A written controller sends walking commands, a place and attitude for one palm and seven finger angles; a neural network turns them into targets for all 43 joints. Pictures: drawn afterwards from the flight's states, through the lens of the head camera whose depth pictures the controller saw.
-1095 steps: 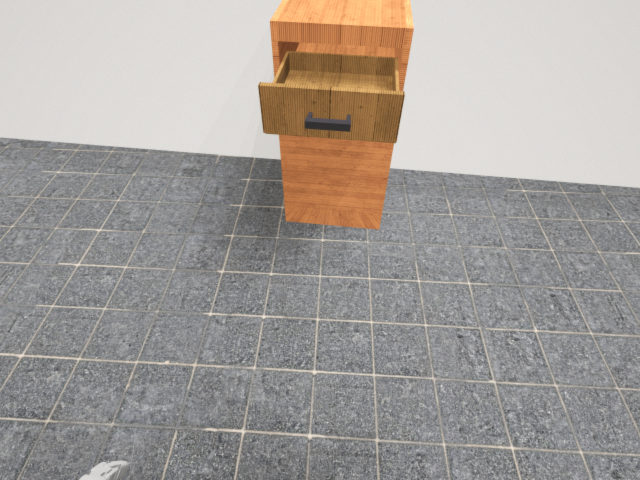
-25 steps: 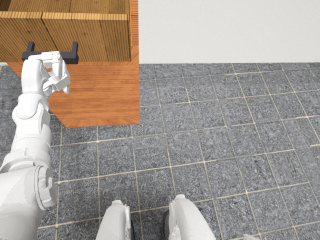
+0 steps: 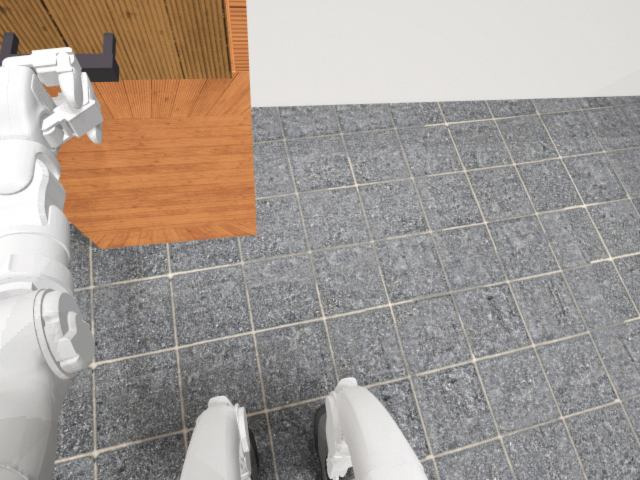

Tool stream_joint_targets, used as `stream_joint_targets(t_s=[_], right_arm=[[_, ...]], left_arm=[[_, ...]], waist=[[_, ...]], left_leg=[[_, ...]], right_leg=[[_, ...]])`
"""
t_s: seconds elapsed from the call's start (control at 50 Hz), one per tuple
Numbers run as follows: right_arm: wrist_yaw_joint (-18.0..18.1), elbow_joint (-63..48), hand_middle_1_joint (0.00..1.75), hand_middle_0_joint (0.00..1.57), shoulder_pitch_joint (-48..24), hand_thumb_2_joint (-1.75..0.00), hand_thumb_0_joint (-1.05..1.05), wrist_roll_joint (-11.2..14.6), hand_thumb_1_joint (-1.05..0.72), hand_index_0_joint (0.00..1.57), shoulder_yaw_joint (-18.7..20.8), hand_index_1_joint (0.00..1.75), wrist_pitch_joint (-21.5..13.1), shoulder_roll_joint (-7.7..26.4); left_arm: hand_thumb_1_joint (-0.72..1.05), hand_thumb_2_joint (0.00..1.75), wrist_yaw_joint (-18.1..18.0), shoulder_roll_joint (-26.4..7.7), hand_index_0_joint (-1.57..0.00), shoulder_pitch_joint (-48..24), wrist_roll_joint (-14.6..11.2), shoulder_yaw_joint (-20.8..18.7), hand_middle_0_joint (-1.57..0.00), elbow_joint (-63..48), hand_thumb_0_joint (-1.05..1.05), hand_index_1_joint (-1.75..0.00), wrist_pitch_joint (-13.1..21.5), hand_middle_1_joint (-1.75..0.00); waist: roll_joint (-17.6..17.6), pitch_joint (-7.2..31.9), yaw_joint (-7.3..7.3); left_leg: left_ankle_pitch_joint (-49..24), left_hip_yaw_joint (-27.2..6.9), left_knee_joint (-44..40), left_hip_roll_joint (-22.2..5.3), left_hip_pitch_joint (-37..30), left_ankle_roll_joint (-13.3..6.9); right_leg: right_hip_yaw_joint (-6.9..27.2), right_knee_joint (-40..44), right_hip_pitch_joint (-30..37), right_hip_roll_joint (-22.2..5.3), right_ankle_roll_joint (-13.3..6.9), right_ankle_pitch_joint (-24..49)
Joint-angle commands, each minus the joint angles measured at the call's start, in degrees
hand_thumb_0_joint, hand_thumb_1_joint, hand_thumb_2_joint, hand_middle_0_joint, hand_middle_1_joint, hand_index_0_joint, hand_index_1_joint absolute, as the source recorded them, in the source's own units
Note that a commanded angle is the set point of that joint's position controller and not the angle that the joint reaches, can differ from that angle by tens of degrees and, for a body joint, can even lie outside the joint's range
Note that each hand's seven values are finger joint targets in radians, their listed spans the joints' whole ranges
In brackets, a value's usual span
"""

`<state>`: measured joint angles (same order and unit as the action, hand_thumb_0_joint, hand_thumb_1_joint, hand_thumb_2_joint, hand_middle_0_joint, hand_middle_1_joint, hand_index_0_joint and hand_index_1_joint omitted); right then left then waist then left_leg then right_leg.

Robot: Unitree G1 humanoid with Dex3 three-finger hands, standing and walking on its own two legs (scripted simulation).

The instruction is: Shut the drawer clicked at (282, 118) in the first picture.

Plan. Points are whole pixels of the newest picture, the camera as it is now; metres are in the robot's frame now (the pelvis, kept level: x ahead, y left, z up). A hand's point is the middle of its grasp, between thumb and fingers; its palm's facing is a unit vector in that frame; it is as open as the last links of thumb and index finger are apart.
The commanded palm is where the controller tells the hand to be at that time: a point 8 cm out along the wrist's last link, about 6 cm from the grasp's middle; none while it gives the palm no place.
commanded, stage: push the drawer shut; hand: left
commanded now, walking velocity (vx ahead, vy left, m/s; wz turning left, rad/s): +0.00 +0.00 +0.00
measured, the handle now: (59, 55) +0.61 +0.24 +0.05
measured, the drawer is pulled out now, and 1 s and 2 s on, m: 0.02 0.00 0.00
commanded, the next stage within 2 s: pull the fist back off the drawer in 0.42 s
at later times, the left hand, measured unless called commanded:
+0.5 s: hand (84, 89) +0.56 +0.21 +0.05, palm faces +0.05 -1.00 -0.05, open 3.3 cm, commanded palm +0.59 +0.22 +0.05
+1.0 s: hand (89, 93) +0.56 +0.20 +0.05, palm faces +0.04 -1.00 -0.03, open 3.2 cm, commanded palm +0.54 +0.22 +0.05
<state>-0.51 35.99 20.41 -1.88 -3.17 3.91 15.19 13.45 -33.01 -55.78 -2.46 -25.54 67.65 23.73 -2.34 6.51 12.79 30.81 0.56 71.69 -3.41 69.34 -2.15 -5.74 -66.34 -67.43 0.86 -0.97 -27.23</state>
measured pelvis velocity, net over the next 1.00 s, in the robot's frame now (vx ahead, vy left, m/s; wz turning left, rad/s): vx -0.03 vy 0.00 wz -0.01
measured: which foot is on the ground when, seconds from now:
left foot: down 0.00-1.00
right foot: down 0.00-1.00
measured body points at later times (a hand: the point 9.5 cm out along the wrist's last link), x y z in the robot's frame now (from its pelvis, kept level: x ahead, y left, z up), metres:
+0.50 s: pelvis -0.02 +0.00 -0.02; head +0.18 +0.04 +0.39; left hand +0.55 +0.26 +0.06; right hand -0.04 -0.26 -0.11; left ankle +0.01 +0.09 -0.63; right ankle +0.03 -0.12 -0.63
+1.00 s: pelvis -0.03 +0.00 -0.02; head +0.17 +0.04 +0.38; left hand +0.55 +0.26 +0.06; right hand -0.06 -0.25 -0.11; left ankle +0.01 +0.09 -0.63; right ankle +0.03 -0.12 -0.63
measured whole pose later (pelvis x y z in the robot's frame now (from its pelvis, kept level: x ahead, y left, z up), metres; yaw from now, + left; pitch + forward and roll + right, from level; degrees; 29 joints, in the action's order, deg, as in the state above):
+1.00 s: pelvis -0.03 +0.00 -0.02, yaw -1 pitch +31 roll -6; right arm -0.9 35.7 22.9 -2.4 -5.9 1.3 15.2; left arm 12.7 -40.6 -67.0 0.1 -24.7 71.4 17.9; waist -2.8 5.4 16.1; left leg 28.7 -1.2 75.5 -3.7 78.1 -2.4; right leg -7.3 -68.6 -75.0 1.2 -1.2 -24.6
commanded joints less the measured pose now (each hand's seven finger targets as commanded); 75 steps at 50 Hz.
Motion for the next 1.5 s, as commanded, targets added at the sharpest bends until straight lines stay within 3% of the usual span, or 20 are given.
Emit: stream_joint_targets(t_s=[0.0, 0.06, 0.1, 0.2, 0.26, 0.3, 0.34, 0.42, 0.58, 0.62, 0.76, 0.84, 0.9, 1.0, 1.1, 1.2, 1.24, 1.3, 1.38, 1.48], right_arm=[[0.25, -0.90, 0.30, 0.20, 12.16, -0.90, 0.00, -0.68, -0.90, 0.20, 3.71, 0.30, 0.12, 11.37], [0.42, -0.96, 0.30, 0.20, 12.74, -0.90, 0.00, -0.70, -0.90, 0.20, 3.42, 0.30, 0.26, 11.52], [0.35, -0.99, 0.30, 0.20, 12.98, -0.90, 0.00, -0.93, -0.90, 0.20, 3.30, 0.30, 0.29, 11.51], [-0.12, -0.60, 0.30, 0.20, 13.58, -0.90, 0.00, -1.29, -0.90, 0.20, 3.36, 0.30, 0.54, 11.60], [0.21, -0.16, 0.30, 0.20, 13.97, -0.90, 0.00, -1.25, -0.90, 0.20, 2.97, 0.30, 0.53, 11.91], [0.21, 0.47, 0.30, 0.20, 14.17, -0.90, 0.00, -1.31, -0.90, 0.20, 2.80, 0.30, 0.26, 11.81], [0.49, 0.64, 0.30, 0.20, 14.66, -0.90, 0.00, -1.39, -0.90, 0.20, 2.47, 0.30, 0.00, 12.17], [0.66, 1.10, 0.30, 0.20, 14.73, -0.90, 0.00, -1.62, -0.90, 0.20, 2.30, 0.30, -0.96, 12.34], [0.92, 1.16, 0.30, 0.20, 15.03, -0.90, 0.00, -1.61, -0.90, 0.20, 1.52, 0.30, -2.70, 12.80], [1.03, 0.92, 0.30, 0.20, 15.01, -0.90, 0.00, -1.57, -0.90, 0.20, 1.18, 0.30, -2.79, 12.94], [0.72, -0.42, 0.30, 0.20, 14.68, -0.90, 0.00, -1.20, -0.90, 0.20, 0.98, 0.30, -3.24, 12.86], [0.65, -1.34, 0.30, 0.20, 14.66, -0.90, 0.00, -0.86, -0.90, 0.20, 1.08, 0.30, -3.22, 12.87], [0.23, -1.80, 0.30, 0.20, 14.59, -0.90, 0.00, -0.82, -0.90, 0.20, 1.57, 0.30, -3.01, 12.66], [-0.12, -2.18, 0.30, 0.20, 14.18, -0.90, 0.00, -0.45, -0.90, 0.20, 2.06, 0.30, -2.52, 12.42], [-0.63, -3.20, 0.30, 0.20, 13.51, -0.90, 0.00, -0.22, -0.90, 0.20, 3.00, 0.30, -1.56, 11.85], [-0.93, -2.16, 0.30, 0.20, 13.01, -0.90, 0.00, -0.20, -0.90, 0.20, 3.98, 0.30, -1.05, 11.11], [-0.84, -1.79, 0.30, 0.20, 13.05, -0.90, 0.00, -0.23, -0.90, 0.20, 4.25, 0.30, -0.63, 11.09], [-0.97, -1.61, 0.30, 0.20, 12.87, -0.90, 0.00, -0.37, -0.90, 0.20, 4.66, 0.30, -0.10, 10.71], [-1.56, -6.00, 0.30, 0.20, 11.52, -0.90, 0.00, 0.99, -0.90, 0.20, 5.60, 0.30, 0.98, 10.31], [-1.21, -9.68, 0.30, 0.20, 7.93, -0.90, 0.00, 3.24, -0.90, 0.20, 5.83, 0.30, 0.17, 8.80]], left_arm=[[0.90, 0.90, -1.38, -15.83, -1.40, -29.94, -0.71, -1.68, -1.40, -12.26, 0.00, -1.60, 4.62, -1.60], [0.90, 0.90, -1.72, -18.13, -1.40, -32.11, 0.01, -2.46, -1.40, -10.41, 0.00, -1.60, 3.99, -1.60], [0.90, 0.90, -1.79, -19.11, -1.40, -34.10, 0.55, -2.73, -1.40, -11.22, 0.00, -1.60, 4.36, -1.60], [0.90, 0.90, -1.84, -16.93, -1.40, -35.95, 0.81, -0.93, -1.40, -11.60, 0.00, -1.60, 4.59, -1.60], [0.90, 0.90, -2.27, -19.97, -1.40, -40.91, 1.42, -1.64, -1.40, -10.43, 0.00, -1.60, 3.80, -1.60], [0.90, 0.90, -2.49, -17.46, -1.40, -43.51, 1.96, 0.88, -1.40, -8.66, 0.00, -1.60, 3.22, -1.60], [0.90, 0.90, -2.87, -20.74, -1.40, -45.58, 2.41, -0.42, -1.40, -8.10, 0.00, -1.60, 2.92, -1.60], [0.90, 0.90, -3.09, -17.62, -1.40, -50.19, 2.68, 3.24, -1.40, -8.79, 0.00, -1.60, 2.82, -1.60], [0.90, 0.90, -3.12, -18.26, -1.40, -51.58, 3.19, 4.31, -1.40, -5.47, 0.00, -1.60, 0.37, -1.60], [0.90, 0.90, -2.94, -21.47, -1.40, -51.29, 3.45, 2.68, -1.40, -5.43, 0.00, -1.60, -0.15, -1.60], [0.90, 0.90, -2.11, -21.82, -1.40, -48.28, 3.01, 1.96, -1.40, -5.62, 0.00, -1.60, -1.82, -1.60], [0.90, 0.90, -1.59, -23.56, -1.40, -43.76, 2.62, -0.09, -1.40, -6.56, 0.00, -1.60, -2.03, -1.60], [0.90, 0.90, -1.12, -21.31, -1.40, -39.13, 1.85, -0.20, -1.40, -9.31, 0.00, -1.60, -1.41, -1.60], [0.90, 0.90, -1.27, -20.09, -1.40, -32.82, 0.66, -1.55, -1.40, -10.86, 0.00, -1.60, -1.32, -1.60], [0.90, 0.90, -1.39, -16.94, -1.40, -23.50, -0.29, -1.94, -1.40, -14.51, 0.00, -1.60, -0.21, -1.60], [0.90, 0.90, -1.72, -11.06, -1.40, -23.52, -1.91, 0.48, -1.40, -17.25, 0.00, -1.60, 2.13, -1.60], [0.90, 0.90, -1.86, -10.85, -1.40, -23.00, -2.13, 0.32, -1.40, -16.74, 0.00, -1.60, 2.72, -1.60], [0.90, 0.90, -1.88, -8.68, -1.40, -21.29, -1.85, 1.64, -1.40, -18.25, 0.00, -1.60, 3.98, -1.60], [0.90, 0.90, -0.95, -9.56, -1.40, -3.11, -4.24, -0.16, -1.40, -31.91, 0.00, -1.60, 2.73, -1.60], [0.90, 0.90, -0.80, -3.82, -1.40, 14.04, -9.27, 2.49, -1.40, -46.91, 0.00, -1.60, -2.44, -1.60]], waist=[[-10.99, 32.30, 1.60], [-9.42, 31.57, 2.45], [-12.62, 33.81, 2.09], [-14.38, 35.09, 3.13], [-12.78, 33.05, 4.62], [-13.64, 31.59, 6.06], [-13.93, 31.54, 6.41], [-17.43, 32.98, 8.06], [-17.80, 31.38, 8.84], [-18.39, 31.92, 7.93], [-16.48, 31.60, 7.02], [-15.57, 32.45, 5.05], [-16.92, 35.10, 3.19], [-12.78, 33.74, 2.09], [-11.10, 33.99, -0.57], [-11.19, 32.21, 0.30], [-8.89, 31.31, 0.70], [-11.56, 33.30, -0.24], [-14.64, 43.42, -6.54], [-5.73, 38.20, -7.86]], left_leg=[[-27.82, -6.50, -6.70, 0.33, -27.89, 0.64], [-25.79, -6.12, -6.31, 0.54, -24.61, 0.18], [-27.21, -6.42, -5.98, 0.57, -26.47, 0.43], [-30.31, -7.85, -5.77, 0.01, -30.72, 0.98], [-25.80, -7.45, -5.27, 0.17, -26.09, 0.33], [-24.25, -7.83, -4.96, 0.22, -25.78, 0.28], [-22.40, -7.80, -4.60, 0.31, -24.08, 0.12], [-20.47, -9.16, -4.52, 0.23, -26.76, 0.35], [-12.98, -9.25, -4.78, 0.57, -22.16, -0.22], [-12.27, -8.85, -4.55, 0.58, -20.60, -0.21], [-9.33, -8.14, -4.87, 0.59, -17.24, -0.50], [-9.78, -7.59, -5.51, 0.53, -16.82, -0.48], [-13.54, -8.24, -6.56, 0.24, -21.93, 0.12], [-15.37, -7.40, -7.35, 0.09, -21.65, -0.02], [-21.99, -6.69, -8.54, 0.17, -25.13, 0.35], [-27.77, -6.56, -8.41, 0.24, -29.32, 0.69], [-28.70, -6.35, -8.26, 0.32, -29.00, 0.60], [-34.95, -6.50, -8.17, 0.26, -33.55, 1.21], [-51.24, -6.01, -11.72, 0.27, -45.00, 2.38], [-51.16, -3.63, -16.96, 0.76, -43.16, 0.90]], right_leg=[[3.15, 6.63, 10.32, 1.95, -0.32, 16.00], [3.52, 6.81, 11.66, 2.04, -0.16, 15.64], [3.40, 6.17, 10.90, 2.04, -0.41, 16.06], [2.63, 6.00, 7.52, 2.17, -0.53, 16.00], [3.06, 6.37, 8.10, 2.25, -0.26, 14.08], [2.76, 6.28, 5.20, 2.20, -0.30, 12.54], [2.89, 6.18, 5.16, 2.23, -0.29, 11.26], [2.29, 5.62, 0.25, 2.18, -0.52, 9.10], [2.40, 5.72, -0.58, 2.09, -0.78, 5.00], [2.58, 5.53, 0.74, 2.00, -0.77, 4.67], [3.29, 6.19, 3.04, 2.04, -0.58, 3.09], [3.58, 6.44, 5.51, 2.02, -0.57, 3.22], [2.66, 5.91, 5.35, 2.07, -0.82, 5.42], [2.79, 6.76, 8.21, 2.15, -0.44, 6.84], [2.49, 7.12, 11.50, 2.11, -0.56, 11.63], [2.38, 7.56, 10.39, 2.08, -0.41, 15.80], [2.44, 7.67, 11.28, 2.09, -0.27, 16.99], [2.34, 7.30, 10.91, 1.88, -0.47, 19.76], [2.52, 9.95, 21.96, 2.21, -0.79, 28.71], [2.77, 15.56, 35.36, 2.08, 0.07, 38.42]])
